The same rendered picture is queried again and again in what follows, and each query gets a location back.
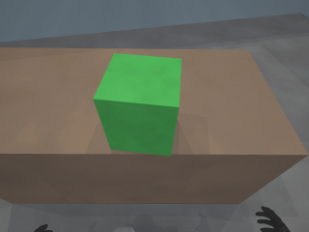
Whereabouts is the pedestal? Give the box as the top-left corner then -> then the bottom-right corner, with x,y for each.
0,47 -> 308,204

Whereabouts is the carton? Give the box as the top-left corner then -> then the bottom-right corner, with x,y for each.
93,53 -> 182,157

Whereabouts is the right robot hand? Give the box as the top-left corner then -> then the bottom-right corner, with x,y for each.
255,206 -> 291,232

